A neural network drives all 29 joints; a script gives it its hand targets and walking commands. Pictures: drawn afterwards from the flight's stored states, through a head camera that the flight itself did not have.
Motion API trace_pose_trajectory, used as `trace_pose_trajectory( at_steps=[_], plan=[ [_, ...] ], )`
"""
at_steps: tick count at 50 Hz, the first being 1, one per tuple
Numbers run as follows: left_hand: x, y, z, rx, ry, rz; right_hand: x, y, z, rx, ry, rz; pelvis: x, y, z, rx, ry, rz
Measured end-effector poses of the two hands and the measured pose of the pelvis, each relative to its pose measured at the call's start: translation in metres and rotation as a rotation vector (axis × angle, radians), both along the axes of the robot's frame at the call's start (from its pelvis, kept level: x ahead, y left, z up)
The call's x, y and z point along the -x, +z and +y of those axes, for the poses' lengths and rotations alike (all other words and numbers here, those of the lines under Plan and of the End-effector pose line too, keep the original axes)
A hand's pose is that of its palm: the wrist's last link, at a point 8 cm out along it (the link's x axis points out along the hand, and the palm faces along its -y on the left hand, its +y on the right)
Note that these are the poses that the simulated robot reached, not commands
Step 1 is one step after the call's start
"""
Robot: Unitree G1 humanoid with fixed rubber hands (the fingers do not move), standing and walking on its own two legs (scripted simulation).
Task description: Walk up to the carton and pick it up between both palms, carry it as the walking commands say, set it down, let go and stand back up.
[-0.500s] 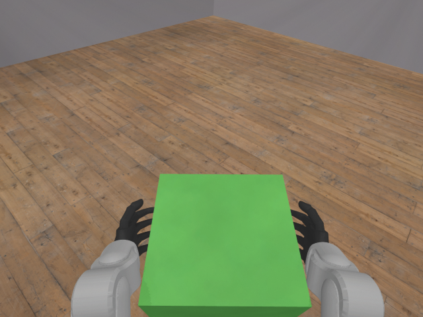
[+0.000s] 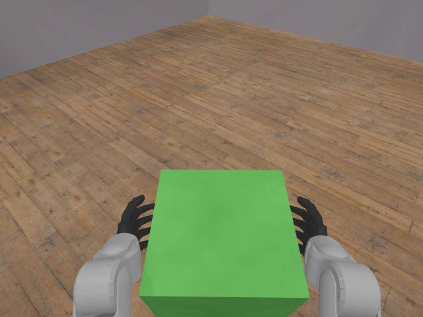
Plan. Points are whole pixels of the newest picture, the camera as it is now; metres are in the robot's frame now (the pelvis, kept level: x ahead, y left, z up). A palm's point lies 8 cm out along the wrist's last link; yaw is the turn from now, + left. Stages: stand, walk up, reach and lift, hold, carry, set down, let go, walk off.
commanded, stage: carry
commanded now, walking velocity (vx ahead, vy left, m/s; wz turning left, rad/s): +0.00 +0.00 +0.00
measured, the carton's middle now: (220, 254) +0.25 +0.00 +0.03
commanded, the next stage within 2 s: none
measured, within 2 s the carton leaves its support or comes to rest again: neither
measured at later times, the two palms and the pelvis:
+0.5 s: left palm (128, 235) +0.24 +0.15 +0.10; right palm (307, 236) +0.24 -0.15 +0.10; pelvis +0.01 +0.00 +0.00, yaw +1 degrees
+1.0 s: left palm (128, 230) +0.26 +0.16 +0.09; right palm (301, 231) +0.26 -0.14 +0.09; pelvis +0.01 +0.01 +0.00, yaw +1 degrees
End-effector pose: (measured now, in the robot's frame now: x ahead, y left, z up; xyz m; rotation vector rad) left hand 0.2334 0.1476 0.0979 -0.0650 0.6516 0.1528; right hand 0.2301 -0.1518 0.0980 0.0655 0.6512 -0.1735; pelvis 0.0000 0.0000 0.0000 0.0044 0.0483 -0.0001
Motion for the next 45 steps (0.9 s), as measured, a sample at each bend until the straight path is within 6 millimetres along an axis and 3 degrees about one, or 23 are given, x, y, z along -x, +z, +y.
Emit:
trace_pose_trajectory(
  at_steps=[45],
  plan=[
    [-0.021,-0.009,0.009,-0.004,0.010,0.000,-0.025,-0.009,0.009,0.000,0.012,-0.001,-0.013,-0.001,0.006,0.002,0.019,0.007]
  ],
)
